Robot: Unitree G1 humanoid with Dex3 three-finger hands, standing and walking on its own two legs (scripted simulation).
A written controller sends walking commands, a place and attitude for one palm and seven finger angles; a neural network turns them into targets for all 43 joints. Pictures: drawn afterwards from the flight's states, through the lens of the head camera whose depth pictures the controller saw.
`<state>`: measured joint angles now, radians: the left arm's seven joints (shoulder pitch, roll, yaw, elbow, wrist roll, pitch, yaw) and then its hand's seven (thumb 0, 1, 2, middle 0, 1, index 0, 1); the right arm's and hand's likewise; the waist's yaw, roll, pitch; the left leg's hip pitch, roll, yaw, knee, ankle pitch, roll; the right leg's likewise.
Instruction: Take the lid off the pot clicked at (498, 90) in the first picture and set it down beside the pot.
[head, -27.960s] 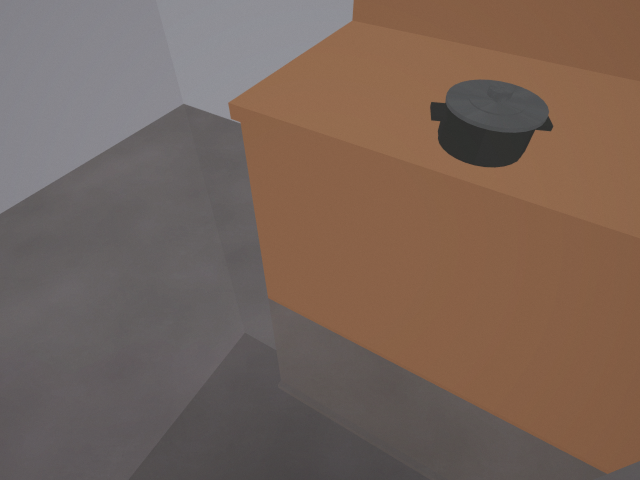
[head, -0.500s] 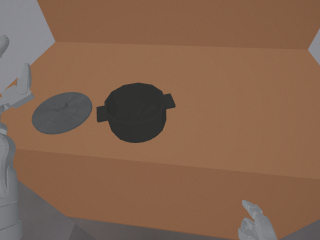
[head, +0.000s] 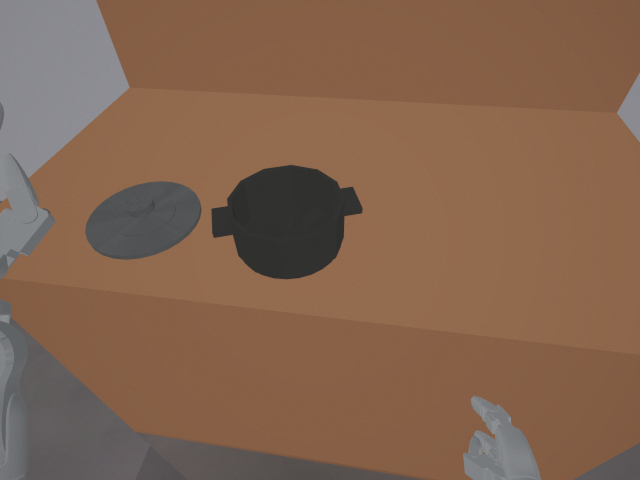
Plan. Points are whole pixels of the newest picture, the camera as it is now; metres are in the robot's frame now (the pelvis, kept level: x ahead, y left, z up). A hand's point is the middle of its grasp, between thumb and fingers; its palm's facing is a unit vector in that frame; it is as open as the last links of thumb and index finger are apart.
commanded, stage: draw the hand back to the body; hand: left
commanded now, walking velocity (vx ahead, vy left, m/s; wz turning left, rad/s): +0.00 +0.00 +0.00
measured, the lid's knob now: (140, 205) +0.47 +0.35 +0.08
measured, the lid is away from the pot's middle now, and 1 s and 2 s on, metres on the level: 0.24 0.24 0.24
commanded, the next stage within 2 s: step back with the hand held close in 0.52 s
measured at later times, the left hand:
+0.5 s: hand (19, 273) +0.19 +0.25 +0.26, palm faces +0.49 -0.81 -0.32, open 7.4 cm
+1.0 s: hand (42, 305) +0.18 +0.24 +0.23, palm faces +0.33 -0.78 -0.53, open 7.4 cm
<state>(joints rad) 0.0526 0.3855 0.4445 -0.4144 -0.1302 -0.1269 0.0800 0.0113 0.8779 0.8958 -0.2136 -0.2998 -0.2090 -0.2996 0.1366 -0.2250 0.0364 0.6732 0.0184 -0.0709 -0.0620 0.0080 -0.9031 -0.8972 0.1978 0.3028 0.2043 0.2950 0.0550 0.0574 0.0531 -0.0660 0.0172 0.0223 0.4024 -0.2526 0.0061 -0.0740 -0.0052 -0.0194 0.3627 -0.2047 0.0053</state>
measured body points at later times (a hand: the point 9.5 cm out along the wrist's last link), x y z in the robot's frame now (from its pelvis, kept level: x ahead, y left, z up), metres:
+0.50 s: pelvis +0.00 +0.01 +0.00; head -0.02 +0.00 +0.45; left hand +0.16 +0.29 +0.28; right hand +0.21 -0.19 -0.08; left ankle -0.02 +0.11 -0.74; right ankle +0.00 -0.13 -0.74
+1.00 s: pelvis -0.02 +0.02 -0.01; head +0.02 +0.05 +0.44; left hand +0.16 +0.28 +0.26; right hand +0.16 -0.22 -0.08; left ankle -0.02 +0.11 -0.74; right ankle +0.00 -0.13 -0.74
